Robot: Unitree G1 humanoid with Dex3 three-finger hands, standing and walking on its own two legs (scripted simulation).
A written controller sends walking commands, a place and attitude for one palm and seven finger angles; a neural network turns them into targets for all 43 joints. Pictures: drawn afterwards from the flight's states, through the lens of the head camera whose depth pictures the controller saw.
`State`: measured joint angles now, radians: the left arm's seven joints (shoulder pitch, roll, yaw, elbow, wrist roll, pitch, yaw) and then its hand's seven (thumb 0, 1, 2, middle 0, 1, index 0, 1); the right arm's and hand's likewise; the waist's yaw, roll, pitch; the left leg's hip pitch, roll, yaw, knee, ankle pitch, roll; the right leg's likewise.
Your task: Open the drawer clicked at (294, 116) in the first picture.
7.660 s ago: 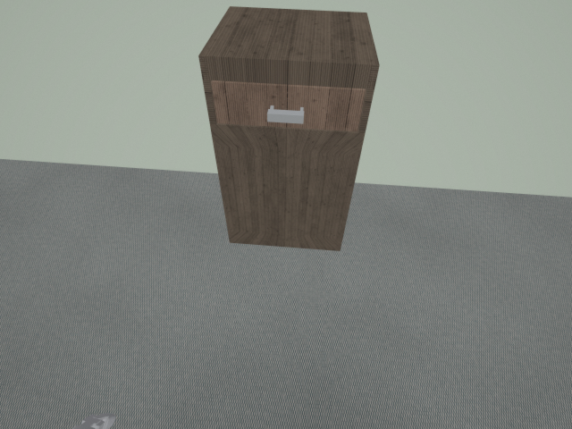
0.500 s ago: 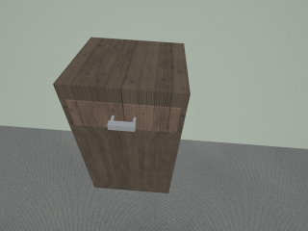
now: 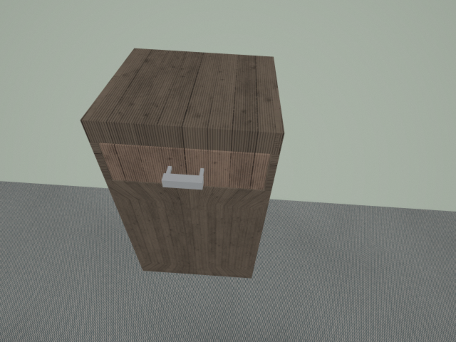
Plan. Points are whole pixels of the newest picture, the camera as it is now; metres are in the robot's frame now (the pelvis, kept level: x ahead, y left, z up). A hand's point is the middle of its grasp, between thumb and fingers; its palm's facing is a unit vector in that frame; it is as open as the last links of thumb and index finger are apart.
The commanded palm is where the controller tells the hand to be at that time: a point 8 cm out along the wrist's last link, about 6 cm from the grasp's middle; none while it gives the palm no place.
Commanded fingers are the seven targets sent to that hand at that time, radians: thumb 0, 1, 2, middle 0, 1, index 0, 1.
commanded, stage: look again from close up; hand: left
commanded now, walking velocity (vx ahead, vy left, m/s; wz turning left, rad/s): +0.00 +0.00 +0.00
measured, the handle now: (184, 175) +0.55 +0.15 -0.08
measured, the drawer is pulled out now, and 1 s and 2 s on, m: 0.00 0.00 0.00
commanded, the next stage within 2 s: raise the hand with hooked fingers in 0.28 s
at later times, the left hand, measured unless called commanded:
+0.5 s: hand out of the picture +0.04 +0.19 -0.14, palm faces -0.04 -0.91 -0.41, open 7.3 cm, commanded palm +0.11 +0.20 -0.06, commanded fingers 0.00 0.74 0.83 -0.21 -0.41 -0.21 -0.41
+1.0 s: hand (115, 322) +0.17 +0.21 -0.05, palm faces -0.04 -0.11 -0.99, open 9.7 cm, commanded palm +0.18 +0.20 +0.01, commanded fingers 0.00 0.15 0.58 -0.25 -0.78 -0.25 -0.78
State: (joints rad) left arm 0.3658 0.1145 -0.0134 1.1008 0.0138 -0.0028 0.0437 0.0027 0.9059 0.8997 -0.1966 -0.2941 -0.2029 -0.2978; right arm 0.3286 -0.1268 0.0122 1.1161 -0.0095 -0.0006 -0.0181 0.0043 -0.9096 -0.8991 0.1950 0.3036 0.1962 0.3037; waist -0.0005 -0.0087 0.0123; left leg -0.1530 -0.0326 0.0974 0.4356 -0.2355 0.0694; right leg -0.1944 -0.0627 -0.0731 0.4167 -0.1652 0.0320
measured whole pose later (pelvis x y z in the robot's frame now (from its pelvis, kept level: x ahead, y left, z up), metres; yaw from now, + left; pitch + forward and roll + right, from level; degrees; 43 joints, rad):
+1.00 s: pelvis +0.02 -0.05 -0.04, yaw +2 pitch +9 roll +2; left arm 0.47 0.38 -0.03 0.02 1.06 -0.10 0.45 0.00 0.36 0.67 -0.26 -0.64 -0.27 -0.64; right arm 0.03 -0.25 -0.03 0.50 -0.08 0.08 0.02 0.01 -0.91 -0.90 0.19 0.30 0.20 0.30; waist 0.13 0.00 -0.11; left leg -0.56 -0.01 0.04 0.83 -0.43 0.01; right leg -0.62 0.05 -0.02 0.86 -0.41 -0.08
